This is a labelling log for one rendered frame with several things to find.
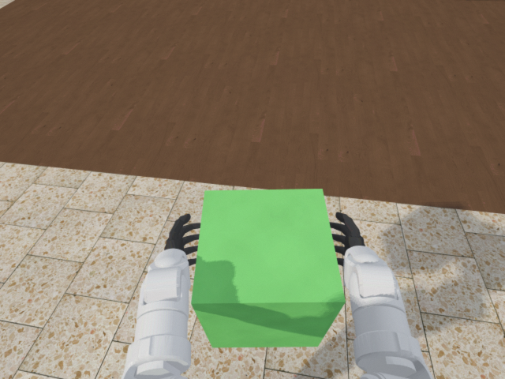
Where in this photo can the robot left hand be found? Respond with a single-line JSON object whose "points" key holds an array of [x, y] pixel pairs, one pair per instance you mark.
{"points": [[176, 239]]}

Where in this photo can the right robot forearm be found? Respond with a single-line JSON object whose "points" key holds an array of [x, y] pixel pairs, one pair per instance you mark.
{"points": [[383, 340]]}

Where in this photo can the robot right hand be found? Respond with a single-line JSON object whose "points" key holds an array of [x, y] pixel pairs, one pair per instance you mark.
{"points": [[352, 235]]}

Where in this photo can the carton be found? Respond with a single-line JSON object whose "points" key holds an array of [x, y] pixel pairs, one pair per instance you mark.
{"points": [[266, 269]]}

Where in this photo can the left robot forearm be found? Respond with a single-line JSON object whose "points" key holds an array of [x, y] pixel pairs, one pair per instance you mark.
{"points": [[160, 347]]}

